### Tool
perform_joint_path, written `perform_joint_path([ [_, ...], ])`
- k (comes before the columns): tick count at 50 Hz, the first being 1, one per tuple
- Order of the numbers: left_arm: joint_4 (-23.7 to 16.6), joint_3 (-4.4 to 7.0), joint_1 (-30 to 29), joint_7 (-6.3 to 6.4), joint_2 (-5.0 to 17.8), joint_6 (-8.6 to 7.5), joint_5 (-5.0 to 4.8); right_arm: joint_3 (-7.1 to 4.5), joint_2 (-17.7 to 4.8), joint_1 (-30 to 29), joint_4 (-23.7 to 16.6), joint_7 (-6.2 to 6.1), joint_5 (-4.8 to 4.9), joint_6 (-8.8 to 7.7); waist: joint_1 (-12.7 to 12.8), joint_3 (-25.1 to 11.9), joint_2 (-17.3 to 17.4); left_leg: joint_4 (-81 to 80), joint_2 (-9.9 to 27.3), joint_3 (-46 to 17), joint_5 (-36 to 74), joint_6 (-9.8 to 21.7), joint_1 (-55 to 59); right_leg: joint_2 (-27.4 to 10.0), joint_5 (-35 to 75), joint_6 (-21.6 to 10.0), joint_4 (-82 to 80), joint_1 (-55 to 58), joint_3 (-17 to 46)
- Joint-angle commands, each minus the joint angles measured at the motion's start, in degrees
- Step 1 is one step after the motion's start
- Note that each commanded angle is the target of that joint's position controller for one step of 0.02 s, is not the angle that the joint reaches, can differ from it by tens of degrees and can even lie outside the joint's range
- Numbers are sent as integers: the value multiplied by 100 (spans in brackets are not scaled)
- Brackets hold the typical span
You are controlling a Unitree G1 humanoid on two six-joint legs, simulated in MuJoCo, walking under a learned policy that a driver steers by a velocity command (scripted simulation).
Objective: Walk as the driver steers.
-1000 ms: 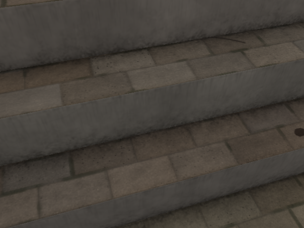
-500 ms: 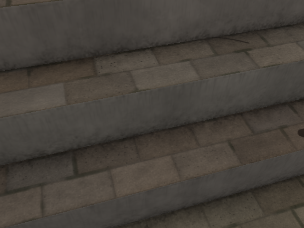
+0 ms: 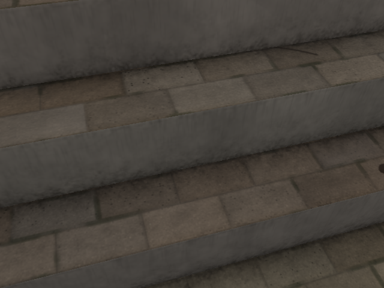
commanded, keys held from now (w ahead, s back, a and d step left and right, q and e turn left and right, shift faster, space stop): w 1.00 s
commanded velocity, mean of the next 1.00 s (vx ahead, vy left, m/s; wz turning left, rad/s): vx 0.50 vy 0.00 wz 0.00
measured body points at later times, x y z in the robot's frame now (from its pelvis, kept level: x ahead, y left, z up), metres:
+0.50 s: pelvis +0.00 +0.00 +0.00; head +0.00 +0.01 +0.45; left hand +0.16 +0.25 -0.12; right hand +0.15 -0.25 -0.12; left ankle -0.05 +0.07 -0.75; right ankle +0.00 -0.13 -0.75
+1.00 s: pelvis +0.00 +0.00 +0.00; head +0.00 +0.01 +0.45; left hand +0.16 +0.25 -0.12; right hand +0.16 -0.25 -0.12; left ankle -0.05 +0.07 -0.75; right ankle +0.00 -0.13 -0.75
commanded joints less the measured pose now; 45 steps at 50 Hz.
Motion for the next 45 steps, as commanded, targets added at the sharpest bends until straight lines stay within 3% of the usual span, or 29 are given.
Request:
perform_joint_path([
  [1,-342,119,-443,15,640,-74,-3,-133,-716,-406,-312,-17,4,-70,-2,-459,36,26,1158,-685,1624,-181,16,-725,1044,-106,31,218,549],
  [45,-381,146,-425,21,635,-60,1,-144,-721,-418,-334,-26,6,-61,8,-466,33,41,1131,-737,1703,-168,13,-732,1032,-71,56,234,518],
])
Velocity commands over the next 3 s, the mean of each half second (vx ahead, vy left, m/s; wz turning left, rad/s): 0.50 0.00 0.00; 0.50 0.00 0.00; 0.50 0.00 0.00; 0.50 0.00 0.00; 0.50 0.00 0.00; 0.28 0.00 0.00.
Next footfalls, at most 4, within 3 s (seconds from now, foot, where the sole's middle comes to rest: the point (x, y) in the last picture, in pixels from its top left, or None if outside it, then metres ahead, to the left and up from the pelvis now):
none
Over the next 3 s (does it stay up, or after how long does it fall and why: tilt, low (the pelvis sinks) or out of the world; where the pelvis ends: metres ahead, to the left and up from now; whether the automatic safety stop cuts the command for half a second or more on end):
stays up -0.01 0.00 0.00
